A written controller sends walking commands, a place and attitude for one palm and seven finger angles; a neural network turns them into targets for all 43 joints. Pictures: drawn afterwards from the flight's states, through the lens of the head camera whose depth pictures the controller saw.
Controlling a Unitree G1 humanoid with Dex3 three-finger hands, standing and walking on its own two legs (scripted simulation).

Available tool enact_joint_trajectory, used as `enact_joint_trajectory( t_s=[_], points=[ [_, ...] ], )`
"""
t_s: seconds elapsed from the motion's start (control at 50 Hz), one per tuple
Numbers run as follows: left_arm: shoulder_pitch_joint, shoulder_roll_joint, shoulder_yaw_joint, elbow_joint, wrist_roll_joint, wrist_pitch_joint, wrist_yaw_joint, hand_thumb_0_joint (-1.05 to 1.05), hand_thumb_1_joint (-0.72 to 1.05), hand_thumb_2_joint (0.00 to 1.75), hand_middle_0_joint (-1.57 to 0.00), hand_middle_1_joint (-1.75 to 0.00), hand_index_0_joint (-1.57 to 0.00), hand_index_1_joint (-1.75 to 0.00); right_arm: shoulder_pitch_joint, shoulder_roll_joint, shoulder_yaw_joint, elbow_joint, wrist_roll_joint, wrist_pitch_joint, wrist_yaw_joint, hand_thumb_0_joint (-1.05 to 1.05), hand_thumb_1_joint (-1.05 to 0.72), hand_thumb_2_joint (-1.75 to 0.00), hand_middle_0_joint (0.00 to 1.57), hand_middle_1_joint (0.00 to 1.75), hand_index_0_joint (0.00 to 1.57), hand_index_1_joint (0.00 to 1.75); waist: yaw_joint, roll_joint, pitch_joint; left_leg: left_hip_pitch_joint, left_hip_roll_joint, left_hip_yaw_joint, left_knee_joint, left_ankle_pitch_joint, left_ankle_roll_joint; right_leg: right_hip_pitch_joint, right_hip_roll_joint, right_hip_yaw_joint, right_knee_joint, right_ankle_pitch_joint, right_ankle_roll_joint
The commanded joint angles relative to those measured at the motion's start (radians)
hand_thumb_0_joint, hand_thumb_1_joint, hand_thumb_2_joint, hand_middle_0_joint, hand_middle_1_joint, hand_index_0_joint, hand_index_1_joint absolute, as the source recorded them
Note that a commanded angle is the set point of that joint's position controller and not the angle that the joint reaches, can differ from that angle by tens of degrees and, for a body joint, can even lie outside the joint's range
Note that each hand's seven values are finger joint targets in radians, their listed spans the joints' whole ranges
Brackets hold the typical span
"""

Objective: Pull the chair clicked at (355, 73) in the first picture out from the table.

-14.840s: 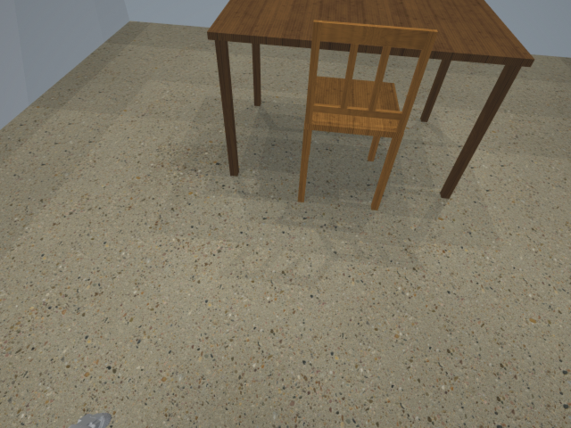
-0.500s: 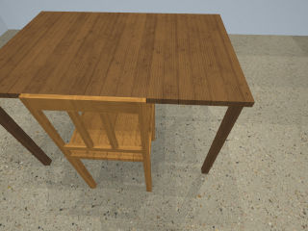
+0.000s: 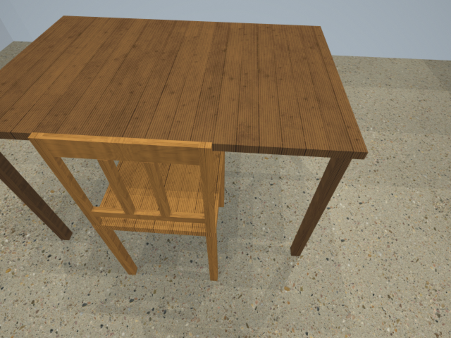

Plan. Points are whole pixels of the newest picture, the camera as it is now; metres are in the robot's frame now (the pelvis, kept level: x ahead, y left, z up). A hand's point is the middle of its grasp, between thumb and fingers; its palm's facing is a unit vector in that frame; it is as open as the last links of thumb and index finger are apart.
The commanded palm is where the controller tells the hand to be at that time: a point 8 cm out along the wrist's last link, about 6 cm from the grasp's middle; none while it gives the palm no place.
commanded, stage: look again from close up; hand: left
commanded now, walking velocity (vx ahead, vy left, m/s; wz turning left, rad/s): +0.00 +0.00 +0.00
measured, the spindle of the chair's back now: (118, 187) +0.48 +0.32 -0.11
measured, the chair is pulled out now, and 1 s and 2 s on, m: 0.00 0.00 0.00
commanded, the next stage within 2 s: shuffle to correct the standing spot in 0.52 s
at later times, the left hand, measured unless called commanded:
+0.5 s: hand out of the picture -0.01 +0.17 -0.17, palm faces +0.03 -0.98 -0.19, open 7.4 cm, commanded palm none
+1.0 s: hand out of the picture -0.03 +0.20 -0.19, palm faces +0.04 -0.99 -0.15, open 7.4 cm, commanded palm none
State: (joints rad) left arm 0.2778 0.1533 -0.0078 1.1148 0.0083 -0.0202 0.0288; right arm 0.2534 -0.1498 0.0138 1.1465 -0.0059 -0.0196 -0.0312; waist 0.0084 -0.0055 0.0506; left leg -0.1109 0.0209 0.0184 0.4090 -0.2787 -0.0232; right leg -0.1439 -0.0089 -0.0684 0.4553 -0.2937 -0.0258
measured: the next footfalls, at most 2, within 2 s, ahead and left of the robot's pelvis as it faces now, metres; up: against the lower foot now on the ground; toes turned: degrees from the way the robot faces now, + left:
right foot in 1.40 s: +0.02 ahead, -0.08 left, +0.00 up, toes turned -1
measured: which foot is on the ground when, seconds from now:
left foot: down 0.00-1.00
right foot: down 0.00-1.00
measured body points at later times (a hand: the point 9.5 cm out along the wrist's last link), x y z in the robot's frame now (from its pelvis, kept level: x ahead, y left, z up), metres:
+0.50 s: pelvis -0.01 +0.00 +0.00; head +0.00 +0.00 +0.45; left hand -0.01 +0.23 -0.16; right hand -0.02 -0.21 -0.16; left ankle -0.04 +0.13 -0.74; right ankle -0.03 -0.10 -0.74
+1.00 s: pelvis +0.01 +0.04 -0.01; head +0.02 +0.06 +0.44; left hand -0.03 +0.25 -0.18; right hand +0.01 -0.18 -0.16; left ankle -0.04 +0.13 -0.74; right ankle -0.03 -0.10 -0.73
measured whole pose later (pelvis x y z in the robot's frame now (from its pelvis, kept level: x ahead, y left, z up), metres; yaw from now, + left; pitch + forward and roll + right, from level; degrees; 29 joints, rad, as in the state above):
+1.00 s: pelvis +0.01 +0.04 -0.01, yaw +1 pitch -1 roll -2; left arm 0.35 0.14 -0.01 1.12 0.01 -0.03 0.05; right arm 0.30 -0.14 0.00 1.08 -0.01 -0.03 -0.03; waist -0.01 -0.01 0.03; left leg -0.19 0.01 0.02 0.59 -0.38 0.03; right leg -0.20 -0.03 -0.08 0.57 -0.31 0.01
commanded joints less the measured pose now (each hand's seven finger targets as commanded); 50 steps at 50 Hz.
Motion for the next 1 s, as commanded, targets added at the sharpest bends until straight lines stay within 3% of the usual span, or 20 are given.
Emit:
enact_joint_trajectory(
  t_s=[0.0,0.2,0.34,0.6,0.62,0.68,0.76,0.78,0.8,0.82,0.84,0.86,0.88,0.9,0.92,0.94,0.96,0.98],
  points=[
    [0.066,0.117,0.021,-0.029,-0.002,-0.011,0.011,0.00,0.90,0.90,-0.20,-0.30,-0.20,-0.30,0.066,-0.083,-0.006,-0.026,-0.003,-0.010,-0.006,0.00,-0.90,-0.90,0.20,0.30,0.20,0.30,0.001,0.003,0.009,-0.051,0.068,-0.042,-0.050,0.221,0.040,0.006,-0.112,0.097,-0.079,0.289,-0.015],
    [0.063,0.114,0.021,-0.032,-0.003,-0.009,0.009,0.00,0.90,0.90,-0.20,-0.30,-0.20,-0.30,0.075,-0.080,-0.007,-0.023,-0.003,-0.009,-0.006,0.00,-0.90,-0.90,0.20,0.30,0.20,0.30,0.002,-0.001,0.036,-0.068,0.066,-0.049,-0.062,0.191,0.041,-0.015,-0.107,0.097,-0.092,0.220,-0.014],
    [0.068,0.115,0.022,-0.036,-0.003,-0.012,0.009,0.00,0.90,0.90,-0.20,-0.30,-0.20,-0.30,0.086,-0.076,-0.008,-0.022,-0.002,-0.012,-0.007,0.00,-0.90,-0.90,0.20,0.30,0.20,0.30,0.002,-0.003,0.008,-0.058,0.070,-0.051,-0.058,0.223,0.043,0.003,-0.103,0.094,-0.083,0.252,-0.015],
    [0.076,0.113,0.021,-0.033,-0.003,-0.013,0.008,0.00,0.90,0.90,-0.20,-0.30,-0.20,-0.30,0.089,-0.078,-0.011,-0.020,-0.003,-0.012,-0.007,0.00,-0.90,-0.90,0.20,0.30,0.20,0.30,-0.001,0.010,0.021,-0.062,0.068,-0.052,-0.062,0.202,0.041,-0.021,-0.103,0.100,-0.092,0.215,-0.016],
    [0.082,0.100,0.019,-0.030,-0.003,-0.012,0.009,0.00,0.90,0.90,-0.20,-0.30,-0.20,-0.30,0.100,-0.067,-0.007,-0.015,-0.004,-0.010,-0.006,0.00,-0.90,-0.90,0.20,0.30,0.20,0.30,0.000,0.013,0.012,-0.067,0.063,-0.047,-0.057,0.169,0.041,-0.011,-0.105,0.102,-0.096,0.172,-0.016],
    [0.099,0.113,0.029,-0.031,0.004,-0.002,0.006,0.00,0.90,0.90,-0.20,-0.30,-0.20,-0.30,0.112,-0.059,-0.009,-0.017,-0.011,0.006,0.001,0.00,-0.90,-0.90,0.20,0.30,0.20,0.30,0.008,-0.012,0.069,-0.139,0.026,-0.018,-0.015,-0.039,0.042,-0.047,-0.115,0.137,-0.136,-0.142,-0.037],
    [0.136,0.142,0.052,-0.045,0.008,0.004,0.004,0.00,0.90,0.90,-0.20,-0.30,-0.20,-0.30,0.112,-0.045,-0.016,-0.048,-0.018,0.014,0.009,0.00,-0.90,-0.90,0.20,0.30,0.20,0.30,0.018,-0.123,0.116,-0.225,-0.001,0.040,0.146,-0.112,0.041,-0.084,-0.207,0.255,-0.241,-0.358,-0.099],
    [0.135,0.147,0.057,-0.052,0.008,0.002,0.003,0.00,0.90,0.90,-0.20,-0.30,-0.20,-0.30,0.119,-0.041,-0.016,-0.051,-0.018,0.010,0.011,0.00,-0.90,-0.90,0.20,0.30,0.20,0.30,0.013,-0.122,0.113,-0.221,0.005,0.041,0.166,-0.099,0.041,-0.095,-0.224,0.270,-0.245,-0.342,-0.113],
    [0.116,0.138,0.057,-0.058,0.008,0.000,0.004,0.00,0.90,0.90,-0.20,-0.30,-0.20,-0.30,0.128,-0.032,-0.014,-0.049,-0.016,0.006,0.010,0.00,-0.90,-0.90,0.20,0.30,0.20,0.30,0.000,-0.113,0.116,-0.183,0.018,0.035,0.134,-0.069,0.041,-0.126,-0.220,0.240,-0.222,-0.275,-0.113],
    [0.209,0.122,0.040,0.002,0.025,-0.041,0.042,0.00,0.90,0.90,-0.20,-0.30,-0.20,-0.30,-0.020,-0.081,-0.016,-0.101,-0.025,-0.003,0.019,0.00,-0.90,-0.90,0.20,0.30,0.20,0.30,0.039,-0.028,0.148,-0.218,-0.005,-0.014,0.305,-0.030,0.014,-0.137,-0.229,0.318,-0.163,0.397,-0.070],
    [0.168,0.164,0.039,-0.031,0.021,-0.051,0.036,0.00,0.90,0.90,-0.20,-0.30,-0.20,-0.30,0.015,-0.044,-0.014,-0.147,-0.012,-0.001,0.019,0.00,-0.90,-0.90,0.20,0.30,0.20,0.30,-0.021,0.003,0.097,-0.245,0.019,0.007,0.299,-0.080,0.020,-0.045,-0.278,0.252,-0.110,0.715,-0.092],
    [0.145,0.157,0.043,-0.052,0.020,-0.055,0.035,0.00,0.90,0.90,-0.20,-0.30,-0.20,-0.30,0.090,-0.019,-0.015,-0.137,-0.007,-0.015,0.016,0.00,-0.90,-0.90,0.20,0.30,0.20,0.30,-0.039,-0.037,-0.054,-0.186,0.020,0.021,0.178,-0.099,0.035,0.049,-0.255,0.164,0.006,0.909,-0.085],
    [0.113,0.135,0.032,-0.057,0.010,-0.053,0.035,0.00,0.90,0.90,-0.20,-0.30,-0.20,-0.30,0.134,-0.034,-0.015,-0.111,-0.003,-0.024,0.010,0.00,-0.90,-0.90,0.20,0.30,0.20,0.30,-0.048,-0.073,-0.121,-0.127,0.016,0.007,0.110,0.056,0.039,0.095,-0.196,0.086,0.107,0.975,-0.052],
    [0.118,0.117,0.027,-0.056,-0.001,-0.049,0.034,0.00,0.90,0.90,-0.20,-0.30,-0.20,-0.30,0.157,-0.062,-0.020,-0.094,0.000,-0.029,0.003,0.00,-0.90,-0.90,0.20,0.30,0.20,0.30,-0.039,-0.052,-0.156,-0.106,0.044,-0.027,0.099,0.293,0.050,0.107,-0.155,0.064,0.154,0.916,-0.024],
    [0.132,0.105,0.022,-0.054,-0.005,-0.043,0.035,0.00,0.90,0.90,-0.20,-0.30,-0.20,-0.30,0.167,-0.092,-0.027,-0.086,0.001,-0.032,-0.005,0.00,-0.90,-0.90,0.20,0.30,0.20,0.30,-0.029,0.005,-0.179,-0.067,0.078,-0.056,0.132,0.557,0.059,0.092,-0.134,0.051,0.163,0.790,-0.013],
    [0.133,0.100,0.019,-0.056,-0.004,-0.032,0.035,0.00,0.90,0.90,-0.20,-0.30,-0.20,-0.30,0.156,-0.105,-0.024,-0.088,0.004,-0.033,-0.010,0.00,-0.90,-0.90,0.20,0.30,0.20,0.30,-0.015,0.110,-0.164,-0.039,0.105,-0.066,0.136,0.748,0.063,0.060,-0.116,0.039,0.147,0.593,-0.005],
    [0.124,0.089,0.019,-0.056,-0.003,-0.019,0.036,0.00,0.90,0.90,-0.20,-0.30,-0.20,-0.30,0.145,-0.112,-0.025,-0.092,0.005,-0.028,-0.014,0.00,-0.90,-0.90,0.20,0.30,0.20,0.30,-0.013,0.135,-0.116,-0.040,0.129,-0.099,0.114,0.838,0.069,0.023,-0.088,0.018,0.123,0.350,0.000],
    [0.122,0.066,0.016,-0.055,-0.001,-0.005,0.035,0.00,0.90,0.90,-0.20,-0.30,-0.20,-0.30,0.133,-0.120,-0.028,-0.096,0.003,-0.023,-0.018,0.00,-0.90,-0.90,0.20,0.30,0.20,0.30,-0.010,0.122,-0.052,-0.056,0.149,-0.123,0.085,0.844,0.078,-0.019,-0.063,0.008,0.102,0.182,0.005]
  ],
)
